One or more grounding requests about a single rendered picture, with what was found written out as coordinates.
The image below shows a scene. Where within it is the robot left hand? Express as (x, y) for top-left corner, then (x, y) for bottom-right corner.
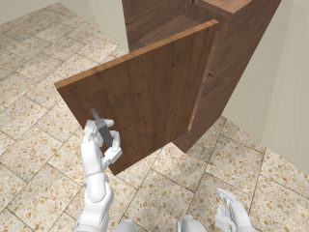
(80, 119), (123, 177)

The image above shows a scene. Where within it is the left robot forearm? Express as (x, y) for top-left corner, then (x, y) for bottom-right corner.
(71, 172), (115, 232)

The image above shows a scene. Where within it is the robot right hand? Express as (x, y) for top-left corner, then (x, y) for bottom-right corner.
(214, 188), (252, 232)

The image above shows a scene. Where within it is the cupboard door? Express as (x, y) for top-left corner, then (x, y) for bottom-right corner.
(54, 19), (219, 176)

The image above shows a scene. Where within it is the robot right thigh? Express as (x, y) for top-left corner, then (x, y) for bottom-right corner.
(176, 217), (207, 232)

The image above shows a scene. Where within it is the robot thigh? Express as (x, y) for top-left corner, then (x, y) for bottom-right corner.
(111, 221), (140, 232)
(176, 217), (207, 232)

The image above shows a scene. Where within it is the handle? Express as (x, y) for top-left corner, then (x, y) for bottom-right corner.
(91, 108), (113, 149)

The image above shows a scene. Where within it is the robot left thigh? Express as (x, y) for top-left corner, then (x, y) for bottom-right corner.
(111, 221), (140, 232)

